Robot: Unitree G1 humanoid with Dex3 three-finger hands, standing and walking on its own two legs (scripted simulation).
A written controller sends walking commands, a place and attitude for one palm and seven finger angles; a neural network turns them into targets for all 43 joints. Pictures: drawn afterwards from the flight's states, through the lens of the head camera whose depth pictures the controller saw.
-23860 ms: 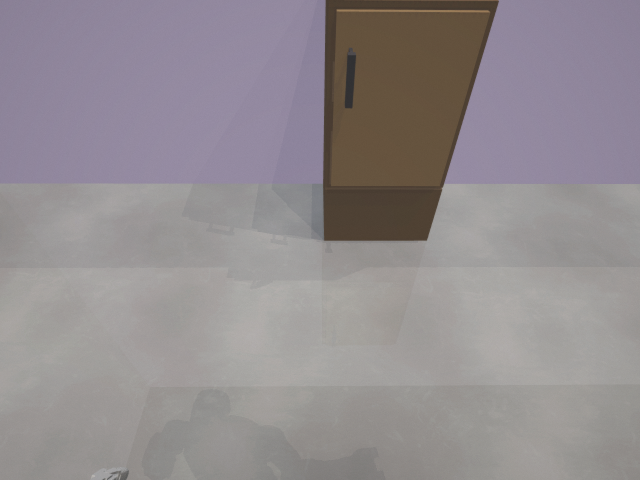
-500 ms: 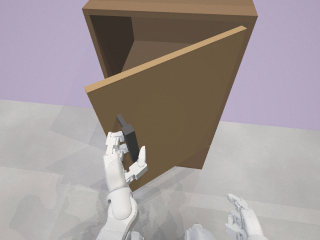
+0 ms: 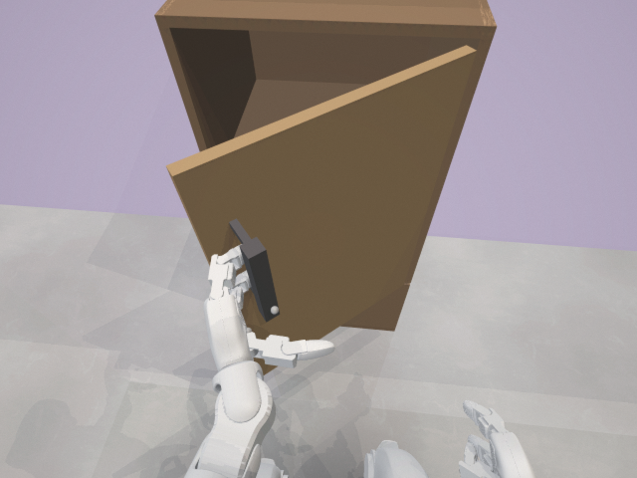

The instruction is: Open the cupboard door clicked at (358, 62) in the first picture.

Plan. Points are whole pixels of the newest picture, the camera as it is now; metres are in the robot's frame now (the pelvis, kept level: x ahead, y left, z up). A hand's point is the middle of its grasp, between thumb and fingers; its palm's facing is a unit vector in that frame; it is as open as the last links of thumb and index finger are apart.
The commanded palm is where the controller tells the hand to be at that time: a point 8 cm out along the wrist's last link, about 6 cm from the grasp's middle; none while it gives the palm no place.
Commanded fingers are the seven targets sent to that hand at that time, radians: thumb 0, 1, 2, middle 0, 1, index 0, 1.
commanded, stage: open thumb and fingers to let go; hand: left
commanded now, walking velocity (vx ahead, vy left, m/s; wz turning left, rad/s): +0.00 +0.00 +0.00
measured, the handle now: (254, 272) +0.36 +0.10 +0.05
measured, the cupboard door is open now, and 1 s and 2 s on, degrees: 40 41 41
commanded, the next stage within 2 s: slide the hand sideways off the handle in 0.12 s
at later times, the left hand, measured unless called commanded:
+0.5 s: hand (266, 339) +0.27 +0.08 +0.05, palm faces -0.17 -0.99 +0.02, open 16.4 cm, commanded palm +0.25 +0.12 +0.04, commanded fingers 0.00 -0.50 0.30 -0.15 -0.30 -0.15 -0.30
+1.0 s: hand (230, 371) +0.24 +0.11 +0.05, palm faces -0.10 -1.00 -0.02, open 16.3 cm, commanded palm +0.21 +0.17 +0.04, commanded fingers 0.00 -0.50 0.30 -0.15 -0.30 -0.15 -0.30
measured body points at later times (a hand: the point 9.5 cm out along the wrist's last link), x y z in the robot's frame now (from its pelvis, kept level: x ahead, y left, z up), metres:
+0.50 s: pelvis +0.00 +0.02 -0.01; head +0.06 +0.01 +0.44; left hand +0.27 +0.13 +0.05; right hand +0.18 -0.20 -0.10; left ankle +0.00 +0.14 -0.67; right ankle +0.07 -0.09 -0.67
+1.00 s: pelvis +0.02 +0.02 -0.02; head +0.08 +0.02 +0.43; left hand +0.23 +0.17 +0.05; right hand +0.21 -0.20 -0.09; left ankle +0.00 +0.14 -0.67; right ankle +0.07 -0.09 -0.67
